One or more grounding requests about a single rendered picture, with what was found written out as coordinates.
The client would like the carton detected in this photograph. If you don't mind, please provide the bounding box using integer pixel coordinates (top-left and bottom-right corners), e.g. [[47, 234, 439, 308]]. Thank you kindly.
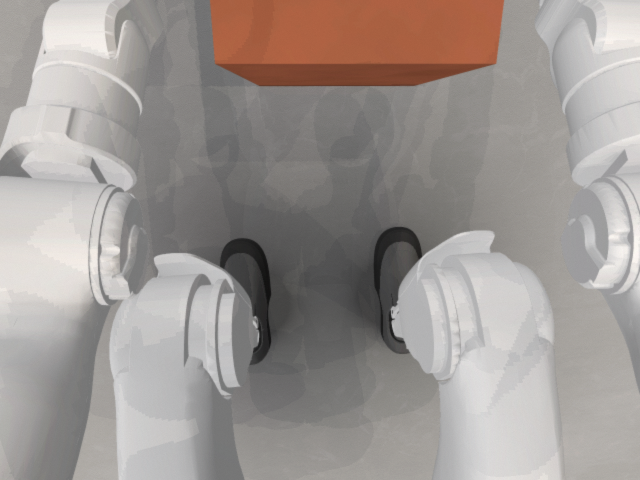
[[210, 0, 504, 86]]

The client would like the left robot forearm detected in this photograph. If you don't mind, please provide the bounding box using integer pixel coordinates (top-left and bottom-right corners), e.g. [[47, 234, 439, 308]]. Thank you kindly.
[[0, 0, 163, 192]]

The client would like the right robot forearm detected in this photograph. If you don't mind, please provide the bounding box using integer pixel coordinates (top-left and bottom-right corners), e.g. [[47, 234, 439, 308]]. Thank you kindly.
[[534, 0, 640, 186]]

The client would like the robot left shin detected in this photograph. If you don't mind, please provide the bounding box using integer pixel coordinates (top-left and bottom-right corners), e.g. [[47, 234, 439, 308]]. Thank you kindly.
[[109, 253, 259, 379]]

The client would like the left robot upper arm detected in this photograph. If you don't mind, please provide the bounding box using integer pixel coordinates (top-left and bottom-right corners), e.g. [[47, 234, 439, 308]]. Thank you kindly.
[[0, 176, 150, 480]]

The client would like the right robot foot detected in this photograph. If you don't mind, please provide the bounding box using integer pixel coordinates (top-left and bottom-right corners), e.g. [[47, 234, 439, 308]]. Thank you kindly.
[[374, 227, 422, 354]]

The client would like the right robot upper arm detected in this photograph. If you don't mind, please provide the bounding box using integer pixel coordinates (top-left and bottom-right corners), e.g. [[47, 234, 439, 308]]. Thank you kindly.
[[561, 172, 640, 393]]

